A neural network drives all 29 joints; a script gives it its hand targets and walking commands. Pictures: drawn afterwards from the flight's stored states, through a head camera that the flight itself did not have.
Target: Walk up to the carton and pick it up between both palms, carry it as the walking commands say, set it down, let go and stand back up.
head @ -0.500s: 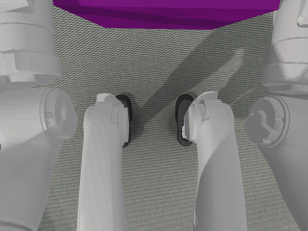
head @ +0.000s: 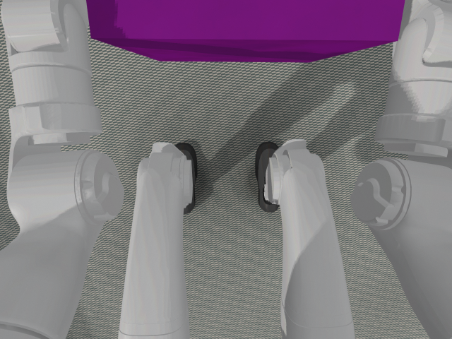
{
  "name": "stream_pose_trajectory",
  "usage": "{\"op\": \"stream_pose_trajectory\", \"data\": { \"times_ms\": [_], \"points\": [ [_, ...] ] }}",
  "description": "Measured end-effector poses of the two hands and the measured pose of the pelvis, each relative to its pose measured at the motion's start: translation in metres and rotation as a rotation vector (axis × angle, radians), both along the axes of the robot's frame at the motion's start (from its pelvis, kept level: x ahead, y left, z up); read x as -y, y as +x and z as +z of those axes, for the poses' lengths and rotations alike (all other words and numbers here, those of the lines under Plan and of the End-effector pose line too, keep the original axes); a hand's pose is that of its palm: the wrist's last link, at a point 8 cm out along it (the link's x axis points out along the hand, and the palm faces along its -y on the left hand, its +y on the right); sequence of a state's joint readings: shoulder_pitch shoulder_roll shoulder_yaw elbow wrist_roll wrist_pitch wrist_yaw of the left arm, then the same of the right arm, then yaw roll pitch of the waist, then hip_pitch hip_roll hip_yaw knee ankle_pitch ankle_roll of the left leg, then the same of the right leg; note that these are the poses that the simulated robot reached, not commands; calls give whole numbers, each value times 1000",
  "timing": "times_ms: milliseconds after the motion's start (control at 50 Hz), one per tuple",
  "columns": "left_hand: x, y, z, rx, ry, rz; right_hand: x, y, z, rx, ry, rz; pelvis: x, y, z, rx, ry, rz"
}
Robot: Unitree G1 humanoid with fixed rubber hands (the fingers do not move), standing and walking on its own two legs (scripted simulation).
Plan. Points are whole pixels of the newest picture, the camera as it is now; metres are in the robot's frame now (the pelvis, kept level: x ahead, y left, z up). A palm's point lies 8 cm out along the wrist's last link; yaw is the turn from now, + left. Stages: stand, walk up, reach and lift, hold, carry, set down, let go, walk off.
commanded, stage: reach and lift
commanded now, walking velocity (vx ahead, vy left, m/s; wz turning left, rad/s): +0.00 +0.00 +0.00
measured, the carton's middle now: out of the picture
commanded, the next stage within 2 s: none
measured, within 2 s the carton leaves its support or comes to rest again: neither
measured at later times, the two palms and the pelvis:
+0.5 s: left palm out of the picture +0.54 +0.17 -0.04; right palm out of the picture +0.52 -0.19 -0.04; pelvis +0.00 +0.00 +0.05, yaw +0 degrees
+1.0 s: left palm out of the picture +0.51 +0.17 +0.03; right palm out of the picture +0.49 -0.20 +0.04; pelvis +0.01 +0.00 +0.11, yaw -1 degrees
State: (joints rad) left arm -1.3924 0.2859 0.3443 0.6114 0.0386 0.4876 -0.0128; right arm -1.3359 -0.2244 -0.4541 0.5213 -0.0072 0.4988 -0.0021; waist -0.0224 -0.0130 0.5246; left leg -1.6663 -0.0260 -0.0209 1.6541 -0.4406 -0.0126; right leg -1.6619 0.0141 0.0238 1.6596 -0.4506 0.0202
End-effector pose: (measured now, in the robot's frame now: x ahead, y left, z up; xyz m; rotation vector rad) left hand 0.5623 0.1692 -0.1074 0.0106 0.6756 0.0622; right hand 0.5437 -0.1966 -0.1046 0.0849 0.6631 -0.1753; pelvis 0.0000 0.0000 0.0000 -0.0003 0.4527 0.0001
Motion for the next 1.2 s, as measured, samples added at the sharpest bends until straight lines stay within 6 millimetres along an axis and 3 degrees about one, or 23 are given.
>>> {"op": "stream_pose_trajectory", "data": {
  "times_ms": [1200],
  "points": [
    [-3, -60, 165, 0, 3, -8, -2, -57, 172, 9, -6, 12, -2, 11, 136, 216, -4, -9]
  ]
}}
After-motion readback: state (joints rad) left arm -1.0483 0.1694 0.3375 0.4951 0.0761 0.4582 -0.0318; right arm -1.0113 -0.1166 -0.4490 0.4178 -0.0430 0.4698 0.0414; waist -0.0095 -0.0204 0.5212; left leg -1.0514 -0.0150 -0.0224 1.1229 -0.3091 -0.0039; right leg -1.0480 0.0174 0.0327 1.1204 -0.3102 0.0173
